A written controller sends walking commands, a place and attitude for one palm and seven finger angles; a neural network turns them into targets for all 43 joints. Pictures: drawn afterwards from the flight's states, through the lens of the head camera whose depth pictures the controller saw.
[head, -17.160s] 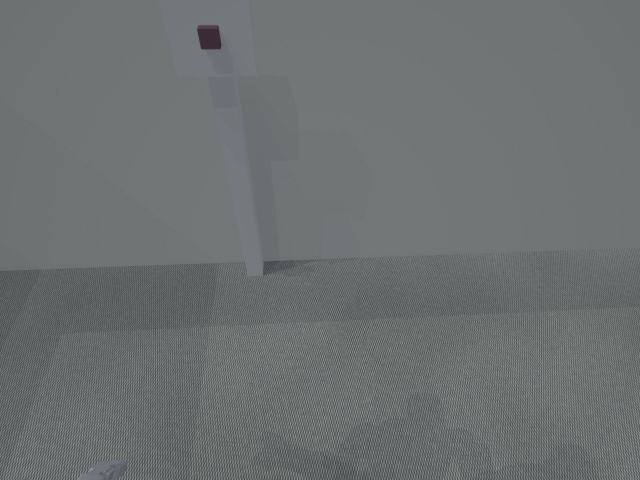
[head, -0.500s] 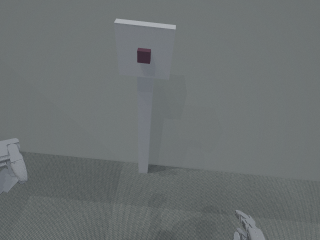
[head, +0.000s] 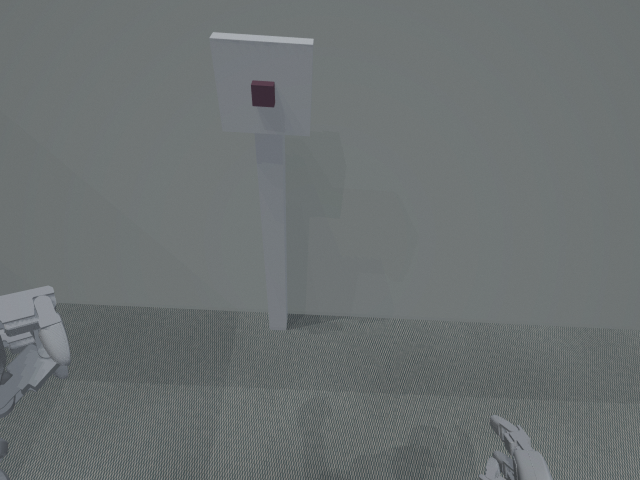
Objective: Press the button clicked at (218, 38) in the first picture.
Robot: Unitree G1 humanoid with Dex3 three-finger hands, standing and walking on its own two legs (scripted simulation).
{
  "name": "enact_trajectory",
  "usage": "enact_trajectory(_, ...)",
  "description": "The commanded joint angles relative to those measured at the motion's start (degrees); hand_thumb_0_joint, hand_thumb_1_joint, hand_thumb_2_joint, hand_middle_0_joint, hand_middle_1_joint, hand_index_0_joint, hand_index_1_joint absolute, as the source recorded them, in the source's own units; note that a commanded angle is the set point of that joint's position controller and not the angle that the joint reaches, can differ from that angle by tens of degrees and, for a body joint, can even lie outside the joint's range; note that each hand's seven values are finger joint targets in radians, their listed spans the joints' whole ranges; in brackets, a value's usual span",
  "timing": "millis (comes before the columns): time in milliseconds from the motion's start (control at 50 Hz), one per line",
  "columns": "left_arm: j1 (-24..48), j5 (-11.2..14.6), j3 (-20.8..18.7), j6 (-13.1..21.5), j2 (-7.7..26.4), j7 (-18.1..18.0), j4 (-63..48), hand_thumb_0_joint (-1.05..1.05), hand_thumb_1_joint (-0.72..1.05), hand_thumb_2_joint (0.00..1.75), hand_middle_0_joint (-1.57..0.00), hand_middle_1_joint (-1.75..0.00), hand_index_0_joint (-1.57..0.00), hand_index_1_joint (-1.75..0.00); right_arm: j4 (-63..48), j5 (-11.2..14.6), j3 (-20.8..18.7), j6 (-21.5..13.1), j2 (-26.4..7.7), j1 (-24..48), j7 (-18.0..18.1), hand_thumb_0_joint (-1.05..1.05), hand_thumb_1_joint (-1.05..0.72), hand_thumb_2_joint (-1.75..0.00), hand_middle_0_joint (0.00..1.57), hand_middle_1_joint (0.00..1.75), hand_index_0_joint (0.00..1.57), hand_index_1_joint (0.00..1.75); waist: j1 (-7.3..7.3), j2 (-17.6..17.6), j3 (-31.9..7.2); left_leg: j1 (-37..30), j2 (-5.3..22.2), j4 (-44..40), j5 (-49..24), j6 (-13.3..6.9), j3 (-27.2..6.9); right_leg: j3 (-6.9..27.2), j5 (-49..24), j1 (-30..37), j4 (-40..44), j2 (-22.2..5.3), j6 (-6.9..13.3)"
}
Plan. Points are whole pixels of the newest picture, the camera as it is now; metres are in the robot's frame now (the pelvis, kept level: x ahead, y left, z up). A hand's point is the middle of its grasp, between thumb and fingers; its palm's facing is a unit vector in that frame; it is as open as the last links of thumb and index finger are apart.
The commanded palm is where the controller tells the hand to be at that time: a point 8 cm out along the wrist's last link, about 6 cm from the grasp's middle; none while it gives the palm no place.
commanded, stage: stop stepping back and stand still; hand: left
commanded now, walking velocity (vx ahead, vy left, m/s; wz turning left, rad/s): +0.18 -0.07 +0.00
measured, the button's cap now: (263, 93) +0.74 +0.16 +0.14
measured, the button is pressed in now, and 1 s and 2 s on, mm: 0 0 0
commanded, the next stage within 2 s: let the arm hang, fingers relaxed in 0.46 s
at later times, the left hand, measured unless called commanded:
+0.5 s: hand (56, 382) +0.16 +0.23 +0.17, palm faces +0.37 -0.81 -0.45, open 3.1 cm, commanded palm +0.10 +0.27 +0.18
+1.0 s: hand out of the picture -0.05 +0.20 -0.17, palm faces +0.09 -0.97 -0.24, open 4.1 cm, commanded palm none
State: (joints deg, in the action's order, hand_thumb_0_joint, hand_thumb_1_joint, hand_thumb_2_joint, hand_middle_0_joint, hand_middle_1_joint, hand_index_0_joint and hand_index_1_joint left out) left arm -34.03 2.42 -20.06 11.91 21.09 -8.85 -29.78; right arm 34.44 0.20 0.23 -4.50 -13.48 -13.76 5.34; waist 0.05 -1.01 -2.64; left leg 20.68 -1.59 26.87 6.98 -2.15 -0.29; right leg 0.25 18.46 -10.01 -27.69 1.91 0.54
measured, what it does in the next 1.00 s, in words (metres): steps on the spot: left foot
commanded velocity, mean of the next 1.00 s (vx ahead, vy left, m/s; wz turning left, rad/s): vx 0.06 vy -0.02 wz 0.00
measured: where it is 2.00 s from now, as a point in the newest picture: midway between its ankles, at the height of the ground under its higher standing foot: outside the picture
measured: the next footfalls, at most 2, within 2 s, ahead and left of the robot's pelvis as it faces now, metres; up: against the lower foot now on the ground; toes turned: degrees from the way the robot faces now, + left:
left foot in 0.30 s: +0.01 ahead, +0.13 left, +0.00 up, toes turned +6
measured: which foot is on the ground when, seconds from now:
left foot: down 0.00-0.12, up 0.14-0.28, down 0.30-1.00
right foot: down 0.00-1.00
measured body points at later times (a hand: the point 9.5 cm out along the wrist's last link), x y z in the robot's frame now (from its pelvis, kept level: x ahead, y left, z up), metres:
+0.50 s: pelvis -0.03 -0.01 +0.00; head -0.04 +0.01 +0.45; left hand +0.13 +0.27 +0.19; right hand +0.10 -0.22 -0.09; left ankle -0.01 +0.12 -0.74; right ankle -0.02 -0.10 -0.73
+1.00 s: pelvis -0.03 -0.01 +0.01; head -0.01 +0.00 +0.45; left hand -0.06 +0.25 -0.15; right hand +0.00 -0.24 -0.15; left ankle -0.03 +0.12 -0.74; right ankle -0.02 -0.10 -0.74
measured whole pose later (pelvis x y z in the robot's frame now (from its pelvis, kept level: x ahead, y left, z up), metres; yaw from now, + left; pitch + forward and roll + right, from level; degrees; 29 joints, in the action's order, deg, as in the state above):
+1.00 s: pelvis -0.03 -0.01 +0.01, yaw +4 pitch -1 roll -1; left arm -17.8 -0.4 -1.1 -1.1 13.3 -1.3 60.5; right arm 59.2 -1.5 0.3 1.7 -10.0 -15.5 1.1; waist -0.7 -0.6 3.5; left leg 11.8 2.6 26.5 13.3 1.2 1.2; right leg -6.9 12.8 -10.1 -24.2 0.6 2.5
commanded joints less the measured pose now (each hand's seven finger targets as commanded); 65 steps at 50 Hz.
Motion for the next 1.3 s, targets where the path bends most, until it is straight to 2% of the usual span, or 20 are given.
enact_trajectory(0, 1.2, -1.4, -5.9, 3.6, 9.7, -1.2, -15.9, 0.0, 0.9, 0.9, -1.3, -1.5, -1.3, -1.5, -10.4, -0.5, -1.8, -4.5, -5.8, 7.5, 0.3, 0.0, -0.9, -0.9, 0.2, 0.3, 0.2, 0.3, 0.07, 11.7, 0.3, 5.7, 7.9, -18.6, 31.4, 0.2, -12.0, -1.0, 8.4, 3.3, 2.1, 0.4, 0.4)
enact_trajectory(60, -2.1, -1.0, -7.6, 3.4, 11.1, -1.1, -16.1, 0.0, 0.9, 0.9, -1.3, -1.5, -1.3, -1.5, -10.0, -1.1, -2.0, -4.3, -4.6, 6.6, -0.3, 0.0, -0.9, -0.9, 0.2, 0.3, 0.2, 0.3, 0.28, 5.8, -1.6, 0.2, 3.6, -7.6, 20.7, 1.9, -5.6, 1.2, 11.5, -1.2, 8.9, -3.1, 2.7)
enact_trajectory(100, -1.9, -0.4, -8.1, 3.4, 11.4, -1.4, -15.1, 0.0, 0.9, 0.9, -1.3, -1.5, -1.3, -1.5, -8.2, -1.3, -2.9, -3.4, -5.0, 5.5, -0.3, 0.0, -0.9, -0.9, 0.2, 0.3, 0.2, 0.3, 0.75, -4.6, -1.4, -7.2, 0.2, 14.3, 12.7, 2.9, -1.0, 13.1, 23.5, -15.6, 16.9, -12.7, 7.9)
enact_trajectory(140, 1.3, -0.1, -6.6, 2.3, 9.7, -1.7, -12.8, 0.0, 0.9, 0.9, -1.3, -1.5, -1.3, -1.5, -6.6, -1.4, -3.0, -2.4, -5.3, 4.8, -0.4, 0.0, -0.9, -0.9, 0.2, 0.3, 0.2, 0.3, 0.88, -9.3, 2.7, 2.5, 1.3, 29.5, 13.1, 2.6, -1.5, 20.5, 26.7, -17.3, 18.7, -20.0, 12.5)
enact_trajectory(220, 11.5, -1.7, -3.1, 2.3, 8.3, -1.8, -9.7, 0.0, 0.9, 0.9, -1.3, -1.5, -1.3, -1.5, -5.8, -1.2, -2.0, -3.6, -5.2, 6.4, 0.5, 0.0, -0.9, -0.9, 0.2, 0.3, 0.2, 0.3, 1.88, -2.4, 6.8, -6.5, 4.5, 7.8, 15.0, 0.6, 1.1, 7.1, 23.4, -20.6, 10.0, -13.6, 6.4)
enact_trajectory(240, 11.0, -1.9, -3.6, 2.5, 8.8, -2.0, -9.8, 0.0, 0.9, 0.9, -1.3, -1.5, -1.3, -1.5, -5.9, -1.2, -1.8, -4.2, -5.7, 6.0, 0.8, 0.0, -0.9, -0.9, 0.2, 0.3, 0.2, 0.3, 1.58, 2.7, 6.9, -6.8, 4.5, -0.4, 17.9, -0.2, -0.4, 4.8, 19.6, -18.0, 3.6, -10.5, 5.2)
enact_trajectory(280, 10.6, -2.0, -4.1, 3.9, 8.5, -2.4, -15.8, 0.0, 0.9, 0.9, -1.3, -1.5, -1.3, -1.5, -7.9, -0.8, -1.8, -5.3, -6.7, 4.9, 0.5, 0.0, -0.9, -0.9, 0.2, 0.3, 0.2, 0.3, 1.28, 18.1, 3.8, -9.2, 16.9, -12.0, 21.4, -6.5, -23.1, -2.8, 8.6, -19.1, -16.6, -0.9, 0.0)
enact_trajectory(320, 7.1, -2.1, -7.4, 4.4, 11.7, -2.1, -16.5, 0.0, 0.9, 0.9, -1.3, -1.5, -1.3, -1.5, -7.2, -1.4, -1.7, -6.3, -4.1, 4.9, -0.1, 0.0, -0.9, -0.9, 0.2, 0.3, 0.2, 0.3, 1.29, 16.0, 1.8, -5.6, 20.0, -18.0, 30.2, -9.0, -30.4, 0.9, 11.2, -19.5, -28.1, -1.8, -0.3)
enact_trajectory(360, 2.9, -2.0, -6.4, 4.2, 10.0, -1.7, -17.6, 0.0, 0.9, 0.9, -1.3, -1.5, -1.3, -1.5, -6.8, -1.5, -1.6, -6.9, -3.8, 5.5, -1.1, 0.0, -0.9, -0.9, 0.2, 0.3, 0.2, 0.3, 0.81, 8.2, 2.3, -4.1, 18.7, -14.3, 16.5, -8.8, -24.1, 1.7, 8.3, -16.9, -24.4, -3.5, -0.5)
enact_trajectory(460, -3.6, -1.7, -7.8, 3.7, 10.2, -1.6, -14.4, 0.0, 0.9, 0.9, -1.3, -1.5, -1.3, -1.5, -7.1, -1.0, -1.1, -6.0, -4.5, 5.6, -1.8, 0.0, -0.9, -0.9, 0.2, 0.3, 0.2, 0.3, 0.12, 9.8, 0.6, 6.9, 10.2, -5.7, 12.8, -1.4, -5.1, -3.1, -0.7, 5.2, 1.1, -2.1, 0.0)
enact_trajectory(520, 0.2, -0.9, -9.4, 3.4, 11.5, -1.6, -12.4, 0.0, 0.9, 0.9, -1.3, -1.5, -1.3, -1.5, -7.4, -1.1, -1.8, -4.9, -4.2, 4.9, -1.8, 0.0, -0.9, -0.9, 0.2, 0.3, 0.2, 0.3, 0.77, -4.6, 1.0, 5.5, 2.2, 11.5, 16.6, 2.2, 0.6, 20.0, 8.5, -4.1, 14.0, -15.6, 7.0)
enact_trajectory(540, 7.4, -6.3, 12.5, -6.7, 3.8, 6.4, 32.6, 0.0, 0.9, 0.9, -1.3, -1.5, -1.3, -1.5, 4.9, -0.8, -5.0, -4.7, -11.9, 6.0, -6.7, 0.0, -0.9, -0.9, 0.2, 0.3, 0.2, 0.3, 3.02, -5.8, 3.5, 8.1, 6.2, 23.4, 16.9, 2.4, -0.7, 14.2, -20.1, -10.0, 5.1, -22.7, 8.6)
enact_trajectory(580, 8.6, -4.7, 12.7, -10.6, -1.3, 7.9, 36.5, 0.0, 0.9, 0.9, -1.23, -1.42, -1.23, -1.42, 4.3, -0.4, -3.4, 1.2, -4.6, -1.6, -6.2, 0.0, -0.9, -0.9, 0.2, 0.3, 0.2, 0.3, 1.81, -8.3, -2.9, 5.6, 3.6, 20.7, 21.0, 3.0, 0.3, 6.9, -29.4, -2.3, -1.0, -17.4, 9.6)
enact_trajectory(620, 12.3, -4.7, 13.9, -11.0, -1.3, 7.9, 43.0, 0.0, 0.9, 0.9, -1.15, -1.34, -1.15, -1.34, 3.8, -1.0, -3.2, 2.8, -4.4, -1.8, -6.2, 0.0, -0.9, -0.9, 0.2, 0.3, 0.2, 0.3, 1.39, -16.4, -1.3, 5.3, 2.2, 14.1, 18.7, 2.4, 1.5, 3.6, -39.0, 1.9, -3.3, -15.1, 8.1)
enact_trajectory(660, 14.1, -4.3, 15.0, -11.1, -0.7, 7.8, 50.9, 0.0, 0.9, 0.9, -1.08, -1.26, -1.08, -1.26, 4.5, -1.8, -3.3, 3.8, -5.0, -0.9, -5.8, 0.0, -0.9, -0.9, 0.2, 0.3, 0.2, 0.3, 0.78, -15.7, -0.7, -0.7, 2.3, 7.2, 8.2, 1.5, 0.5, 2.0, -43.0, 1.7, -3.7, -13.6, 5.4)
enact_trajectory(700, 15.9, -4.0, 15.9, -11.5, -0.8, 7.8, 58.4, 0.0, 0.9, 0.9, -1.01, -1.18, -1.01, -1.18, 7.1, -2.3, -2.9, 4.1, -6.0, -0.3, -5.1, 0.0, -0.9, -0.9, 0.2, 0.3, 0.2, 0.3, 0.42, -10.9, -2.2, -7.8, 5.8, 4.9, -8.2, 0.5, -2.0, 1.0, -34.5, -1.0, -2.1, -11.3, 1.9)
enact_trajectory(780, 19.1, -3.3, 17.2, -12.3, -1.5, 7.7, 72.6, 0.0, 0.9, 0.9, -0.86, -1.02, -0.86, -1.02, 13.8, -2.1, -1.2, 4.6, -4.4, 2.3, -4.6, 0.0, -0.9, -0.9, 0.2, 0.3, 0.2, 0.3, -0.38, 10.5, 4.7, -3.9, 8.2, -3.0, -3.1, 0.1, -3.8, 0.6, -9.3, -1.1, 3.2, -7.6, 1.5)
enact_trajectory(900, 17.6, -2.9, 17.8, -11.2, -2.6, 7.7, 85.2, 0.0, 0.9, 0.9, -0.64, -0.78, -0.64, -0.78, 20.6, -1.5, -1.2, 4.8, -2.5, -1.6, -3.8, 0.0, -0.9, -0.9, 0.2, 0.3, 0.2, 0.3, 0.12, 7.7, 0.9, -8.8, 7.5, -4.2, 0.1, 1.2, -1.5, 1.4, -12.1, 2.7, 8.8, -8.9, 2.8)
enact_trajectory(1060, 15.7, -2.8, 18.8, -11.2, -4.5, 7.2, 93.4, 0.0, 0.9, 0.9, -0.35, -0.46, -0.35, -0.46, 26.6, -1.2, -1.1, 4.9, -1.5, -5.2, -3.4, 0.0, -0.9, -0.9, 0.2, 0.3, 0.2, 0.3, 0.29, 0.7, 6.4, -10.2, 7.9, -7.2, 1.8, 0.8, -1.5, 0.4, -7.0, -0.7, 11.4, -8.3, 2.4)
enact_trajectory(1280, 13.7, -3.0, 18.4, -11.6, -7.2, 6.7, 95.5, 0.0, 0.9, 0.9, -0.2, -0.3, -0.2, -0.3, 29.5, -1.5, -1.2, 5.0, 2.0, -8.3, -3.2, 0.0, -0.9, -0.9, 0.2, 0.3, 0.2, 0.3, 0.13, 1.7, 10.0, -7.1, 7.0, -8.9, 7.3, 0.6, -1.4, 0.3, -1.3, -2.9, 10.7, -8.0, 2.3)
